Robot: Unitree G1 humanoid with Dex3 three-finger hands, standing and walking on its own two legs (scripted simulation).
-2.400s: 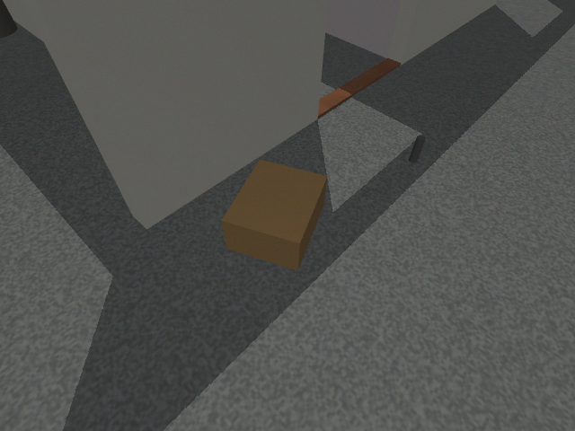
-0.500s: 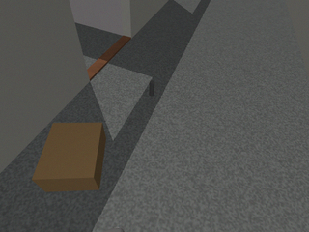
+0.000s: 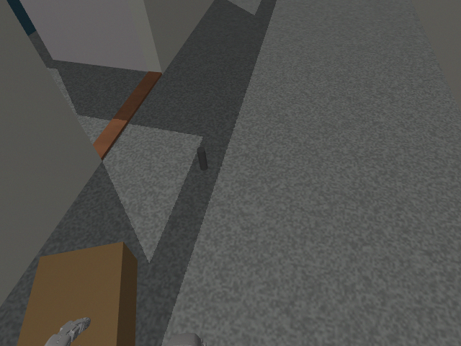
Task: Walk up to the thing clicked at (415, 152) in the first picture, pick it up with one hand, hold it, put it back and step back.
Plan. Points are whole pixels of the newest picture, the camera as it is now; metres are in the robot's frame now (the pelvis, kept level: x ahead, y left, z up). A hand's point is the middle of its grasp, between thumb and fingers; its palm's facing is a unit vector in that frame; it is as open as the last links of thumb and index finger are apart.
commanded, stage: walk up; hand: left
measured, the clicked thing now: (202, 159) +1.14 +0.22 -0.69
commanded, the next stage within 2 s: none
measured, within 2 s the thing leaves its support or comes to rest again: neither
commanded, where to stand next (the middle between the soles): +0.77 +0.02 m, yaw -1 degrees
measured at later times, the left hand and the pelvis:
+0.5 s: hand (108, 269) +0.29 +0.30 -0.13, palm faces -0.11 -0.92 -0.37, open 7.4 cm; pelvis +0.21 +0.02 +0.00, yaw -3 degrees
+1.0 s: hand (130, 217) +0.42 +0.28 -0.13, palm faces +0.02 -0.91 -0.41, open 7.4 cm; pelvis +0.41 -0.01 +0.00, yaw +1 degrees
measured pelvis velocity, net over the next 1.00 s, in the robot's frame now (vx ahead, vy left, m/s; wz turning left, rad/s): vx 0.41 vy -0.01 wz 0.02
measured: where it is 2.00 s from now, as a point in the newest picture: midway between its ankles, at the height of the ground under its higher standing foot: (236, 228)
